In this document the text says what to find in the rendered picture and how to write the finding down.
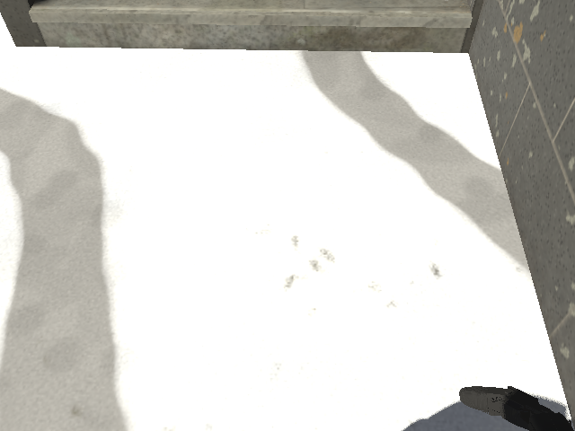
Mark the right robot hand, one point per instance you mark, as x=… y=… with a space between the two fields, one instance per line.
x=516 y=406

